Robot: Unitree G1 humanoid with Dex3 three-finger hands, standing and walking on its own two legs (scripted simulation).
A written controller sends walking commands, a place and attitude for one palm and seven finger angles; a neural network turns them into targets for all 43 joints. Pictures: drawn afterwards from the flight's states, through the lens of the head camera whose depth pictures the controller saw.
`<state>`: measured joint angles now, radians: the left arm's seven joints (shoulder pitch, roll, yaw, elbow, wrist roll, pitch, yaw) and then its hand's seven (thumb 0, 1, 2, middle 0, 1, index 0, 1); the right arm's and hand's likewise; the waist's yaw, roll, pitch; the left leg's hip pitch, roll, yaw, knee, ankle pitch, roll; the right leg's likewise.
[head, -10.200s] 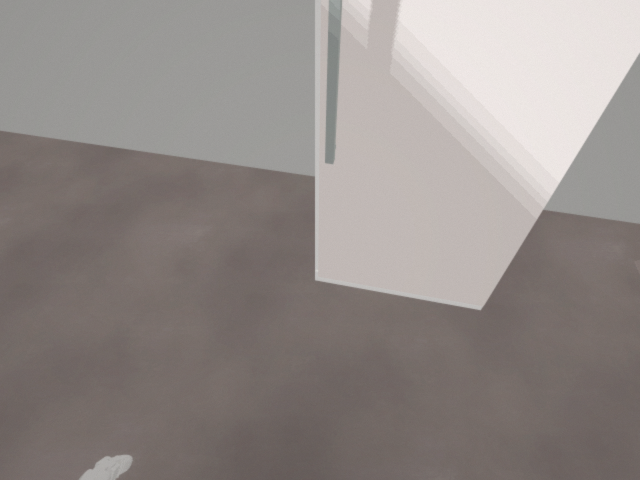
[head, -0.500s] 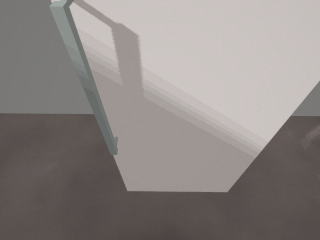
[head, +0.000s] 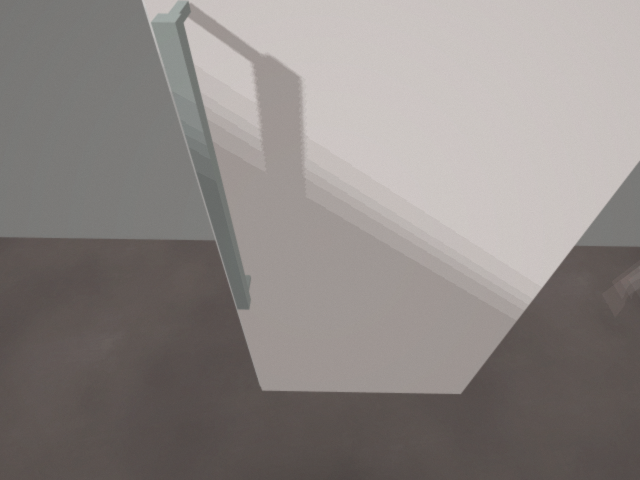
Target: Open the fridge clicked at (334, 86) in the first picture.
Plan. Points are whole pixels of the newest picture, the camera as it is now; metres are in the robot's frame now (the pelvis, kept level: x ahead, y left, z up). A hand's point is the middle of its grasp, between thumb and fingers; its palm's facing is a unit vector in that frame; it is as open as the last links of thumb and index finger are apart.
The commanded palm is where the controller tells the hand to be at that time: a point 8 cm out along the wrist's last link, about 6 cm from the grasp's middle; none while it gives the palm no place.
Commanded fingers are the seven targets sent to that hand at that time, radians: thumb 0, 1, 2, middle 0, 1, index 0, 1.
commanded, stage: come to a stop and stand still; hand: left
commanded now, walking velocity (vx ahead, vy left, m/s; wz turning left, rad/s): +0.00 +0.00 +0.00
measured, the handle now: (221, 199) +0.44 +0.16 +0.12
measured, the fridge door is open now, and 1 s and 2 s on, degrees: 0 0 0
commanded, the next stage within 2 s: look again from close up in 1.10 s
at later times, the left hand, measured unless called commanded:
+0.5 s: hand out of the picture +0.04 +0.17 -0.17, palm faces +0.03 -0.98 -0.21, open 7.3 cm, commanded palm none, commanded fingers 0.00 0.90 0.90 -0.20 -0.30 -0.20 -0.30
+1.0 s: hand out of the picture +0.02 +0.17 -0.17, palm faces +0.01 -0.99 -0.17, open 7.4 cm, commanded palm none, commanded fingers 0.00 0.90 0.90 -0.20 -0.30 -0.20 -0.30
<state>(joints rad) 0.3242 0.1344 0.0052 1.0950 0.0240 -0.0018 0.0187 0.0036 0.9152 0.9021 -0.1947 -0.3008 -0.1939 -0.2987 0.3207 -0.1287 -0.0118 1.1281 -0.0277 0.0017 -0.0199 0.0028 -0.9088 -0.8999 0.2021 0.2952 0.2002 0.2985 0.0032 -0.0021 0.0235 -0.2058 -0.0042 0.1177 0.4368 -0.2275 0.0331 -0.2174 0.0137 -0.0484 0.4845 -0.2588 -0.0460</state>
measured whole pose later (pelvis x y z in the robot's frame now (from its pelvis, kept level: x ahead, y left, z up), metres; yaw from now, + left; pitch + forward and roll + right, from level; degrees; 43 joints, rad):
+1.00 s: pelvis +0.03 +0.01 +0.00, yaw +0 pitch -1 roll +0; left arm 0.30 0.13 -0.02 1.12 0.01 -0.02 0.04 0.01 0.91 0.90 -0.20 -0.30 -0.20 -0.30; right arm 0.28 -0.14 0.02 1.14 -0.02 -0.02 -0.03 0.00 -0.91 -0.90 0.20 0.30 0.20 0.30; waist 0.00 -0.01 0.04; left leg -0.13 -0.01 0.12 0.41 -0.26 0.04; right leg -0.13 0.01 -0.04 0.43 -0.28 -0.03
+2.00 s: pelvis +0.02 +0.02 +0.00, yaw -1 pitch -1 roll +0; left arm 0.30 0.13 -0.01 1.13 0.01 -0.02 0.04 0.01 0.91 0.90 -0.20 -0.30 -0.20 -0.30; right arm 0.28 -0.13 0.01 1.14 -0.02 -0.03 -0.03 0.00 -0.91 -0.90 0.20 0.30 0.20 0.30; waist 0.00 -0.01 0.05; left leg -0.14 -0.02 0.14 0.38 -0.24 0.06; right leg -0.15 0.00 -0.02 0.42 -0.26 -0.01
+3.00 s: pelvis +0.00 +0.00 -0.03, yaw +3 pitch +7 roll -1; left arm 0.31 0.30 0.35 0.00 -0.36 -0.27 -0.29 0.00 0.00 0.52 -0.26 -0.88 -0.26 -0.88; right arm 0.32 -0.26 0.02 0.63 0.04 -0.24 -0.06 0.01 -0.90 -0.90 0.21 0.30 0.20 0.30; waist 0.00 0.03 -0.08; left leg -0.53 0.02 0.05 0.80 -0.38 0.03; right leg -0.48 0.02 -0.11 0.76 -0.40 -0.05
